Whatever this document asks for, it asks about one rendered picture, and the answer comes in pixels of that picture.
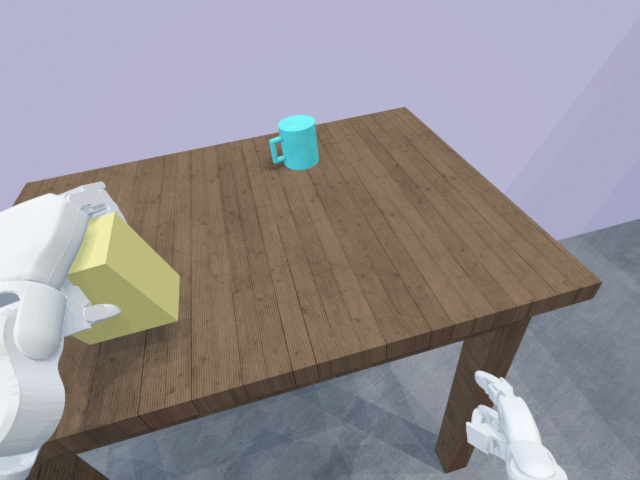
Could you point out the table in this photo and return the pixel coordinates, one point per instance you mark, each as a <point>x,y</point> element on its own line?
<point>390,246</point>

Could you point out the left robot hand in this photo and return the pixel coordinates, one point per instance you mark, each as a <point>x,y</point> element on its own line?
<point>40,239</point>

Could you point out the sponge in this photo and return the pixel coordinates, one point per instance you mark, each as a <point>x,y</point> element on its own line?
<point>114,265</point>

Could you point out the right robot forearm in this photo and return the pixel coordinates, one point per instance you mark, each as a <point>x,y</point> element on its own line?
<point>529,460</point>

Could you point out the left robot forearm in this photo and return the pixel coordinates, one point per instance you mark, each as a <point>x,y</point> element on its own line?
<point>32,395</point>

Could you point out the right robot hand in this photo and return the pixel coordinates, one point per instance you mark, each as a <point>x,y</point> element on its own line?
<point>491,431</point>

